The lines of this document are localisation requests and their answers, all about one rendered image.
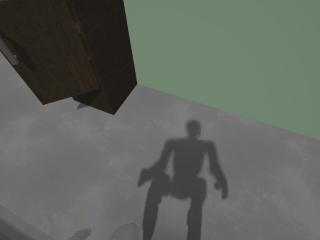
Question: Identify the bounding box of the left robot hand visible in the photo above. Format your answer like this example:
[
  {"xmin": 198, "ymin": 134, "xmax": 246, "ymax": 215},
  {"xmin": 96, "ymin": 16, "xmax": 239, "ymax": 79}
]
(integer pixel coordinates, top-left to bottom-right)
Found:
[{"xmin": 67, "ymin": 228, "xmax": 92, "ymax": 240}]

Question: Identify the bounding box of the cupboard door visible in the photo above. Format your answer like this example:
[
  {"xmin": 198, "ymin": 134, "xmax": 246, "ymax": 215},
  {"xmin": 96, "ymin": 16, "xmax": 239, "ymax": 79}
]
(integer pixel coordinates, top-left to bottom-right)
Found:
[{"xmin": 0, "ymin": 0, "xmax": 100, "ymax": 105}]

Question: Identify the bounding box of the robot left thigh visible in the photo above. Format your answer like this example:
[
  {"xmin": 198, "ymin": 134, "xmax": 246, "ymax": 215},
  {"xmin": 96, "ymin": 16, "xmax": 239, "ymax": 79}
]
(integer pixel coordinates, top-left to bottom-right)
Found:
[{"xmin": 109, "ymin": 223, "xmax": 144, "ymax": 240}]

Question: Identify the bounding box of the handle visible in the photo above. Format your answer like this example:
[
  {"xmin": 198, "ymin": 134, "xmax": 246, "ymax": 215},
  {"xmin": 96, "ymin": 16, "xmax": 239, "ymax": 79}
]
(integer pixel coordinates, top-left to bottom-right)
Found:
[{"xmin": 0, "ymin": 38, "xmax": 18, "ymax": 65}]

